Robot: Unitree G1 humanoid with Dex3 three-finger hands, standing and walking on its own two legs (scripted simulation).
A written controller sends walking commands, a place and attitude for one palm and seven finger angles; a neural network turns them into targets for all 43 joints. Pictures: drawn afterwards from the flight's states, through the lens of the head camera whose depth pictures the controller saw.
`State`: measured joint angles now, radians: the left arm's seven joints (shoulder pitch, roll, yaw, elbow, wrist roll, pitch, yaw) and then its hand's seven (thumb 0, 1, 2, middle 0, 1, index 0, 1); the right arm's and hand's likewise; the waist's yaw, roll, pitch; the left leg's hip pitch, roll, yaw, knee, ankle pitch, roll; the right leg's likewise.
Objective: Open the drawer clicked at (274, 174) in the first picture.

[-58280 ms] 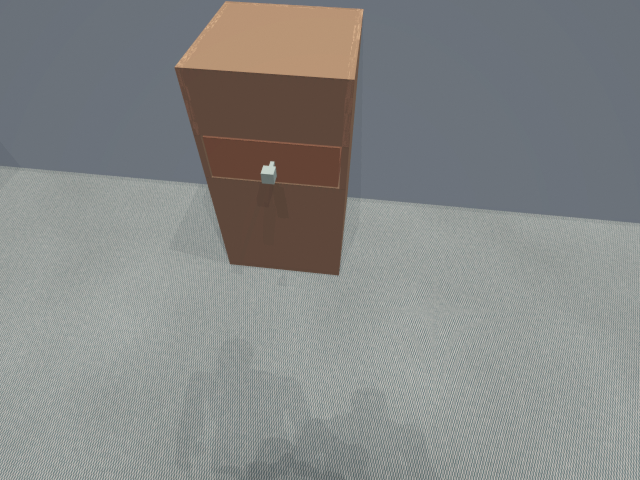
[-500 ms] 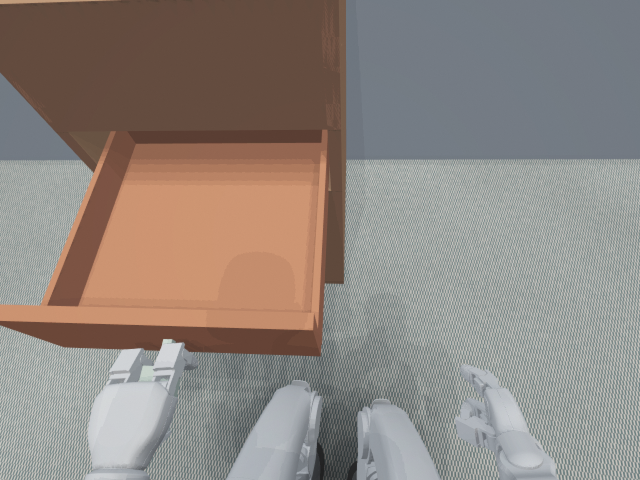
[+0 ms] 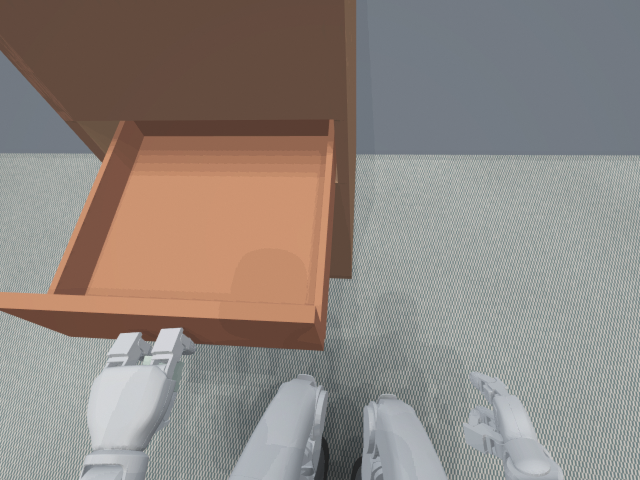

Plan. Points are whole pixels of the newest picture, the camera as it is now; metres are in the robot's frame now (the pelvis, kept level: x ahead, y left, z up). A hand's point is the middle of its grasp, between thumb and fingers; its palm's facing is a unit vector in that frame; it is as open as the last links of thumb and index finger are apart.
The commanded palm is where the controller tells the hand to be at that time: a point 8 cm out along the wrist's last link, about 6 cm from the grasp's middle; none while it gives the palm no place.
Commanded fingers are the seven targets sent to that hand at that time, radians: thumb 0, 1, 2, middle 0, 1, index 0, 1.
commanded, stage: open the thumb to release the handle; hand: left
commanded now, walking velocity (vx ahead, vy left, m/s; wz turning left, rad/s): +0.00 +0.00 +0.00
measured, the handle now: (165, 359) +0.25 +0.24 -0.04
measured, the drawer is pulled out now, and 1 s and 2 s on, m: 0.30 0.30 0.30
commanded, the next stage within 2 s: lift the hand off the handle in 0.26 s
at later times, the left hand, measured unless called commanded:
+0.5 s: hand (162, 403) +0.20 +0.23 -0.06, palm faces -0.12 -0.10 -0.99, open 13.7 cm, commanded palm +0.18 +0.24 -0.01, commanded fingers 0.00 -0.50 0.30 -0.30 -1.20 -0.30 -1.20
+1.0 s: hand (154, 394) +0.21 +0.24 -0.03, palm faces -0.10 -0.09 -0.99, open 13.7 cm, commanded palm +0.19 +0.23 +0.02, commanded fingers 0.00 -0.50 0.30 -0.30 -1.20 -0.30 -1.20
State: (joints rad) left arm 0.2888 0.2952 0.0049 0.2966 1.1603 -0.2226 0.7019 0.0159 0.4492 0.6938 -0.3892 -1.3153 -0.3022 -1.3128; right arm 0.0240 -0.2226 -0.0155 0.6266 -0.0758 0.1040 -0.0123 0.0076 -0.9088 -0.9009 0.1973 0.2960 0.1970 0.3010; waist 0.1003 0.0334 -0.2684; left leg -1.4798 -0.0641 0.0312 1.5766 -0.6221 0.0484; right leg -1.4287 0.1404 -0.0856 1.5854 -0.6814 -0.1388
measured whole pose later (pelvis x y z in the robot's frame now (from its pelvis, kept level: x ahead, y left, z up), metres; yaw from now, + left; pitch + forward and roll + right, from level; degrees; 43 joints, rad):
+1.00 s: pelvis +0.00 +0.01 +0.03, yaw -1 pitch +27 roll -1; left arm 0.30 0.28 -0.08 0.30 1.14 -0.10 0.67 0.00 -0.48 0.30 -0.32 -1.20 -0.34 -1.20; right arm 0.09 -0.22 0.00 0.60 -0.06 0.10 -0.02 0.01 -0.91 -0.90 0.20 0.30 0.20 0.30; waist 0.06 0.05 -0.27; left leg -1.34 -0.06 0.02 1.45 -0.58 0.07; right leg -1.28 0.15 -0.07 1.44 -0.63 -0.12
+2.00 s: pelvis +0.03 +0.03 +0.09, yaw -1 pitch +21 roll -2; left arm 0.43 0.29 -0.10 0.17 1.11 -0.09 0.60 0.00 -0.48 0.30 -0.32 -1.20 -0.33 -1.20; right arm 0.14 -0.24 0.00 0.52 -0.05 0.15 0.02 0.01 -0.91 -0.90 0.20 0.30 0.20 0.30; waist 0.05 0.08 -0.26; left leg -1.06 -0.07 0.02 1.24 -0.54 0.09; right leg -0.99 0.15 -0.03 1.21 -0.58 -0.09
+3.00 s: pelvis +0.04 +0.02 +0.13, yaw -1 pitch +14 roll -1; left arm 0.50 0.29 -0.15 0.05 1.06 -0.01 0.52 0.00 -0.48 0.30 -0.32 -1.20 -0.32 -1.20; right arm 0.19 -0.25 0.00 0.47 -0.02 0.16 0.05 0.01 -0.91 -0.90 0.20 0.30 0.20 0.30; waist 0.06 0.09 -0.22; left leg -0.78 -0.07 0.03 1.02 -0.48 0.08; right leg -0.73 0.14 0.01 1.01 -0.51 -0.09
